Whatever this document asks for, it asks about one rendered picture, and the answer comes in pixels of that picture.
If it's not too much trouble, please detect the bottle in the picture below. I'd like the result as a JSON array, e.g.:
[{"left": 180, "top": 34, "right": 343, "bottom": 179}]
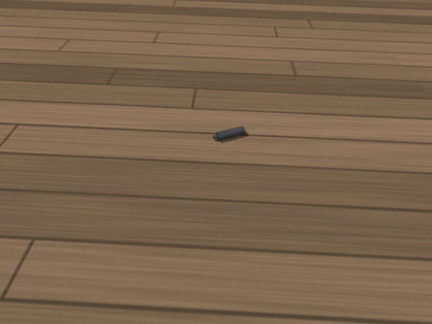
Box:
[{"left": 213, "top": 126, "right": 245, "bottom": 141}]

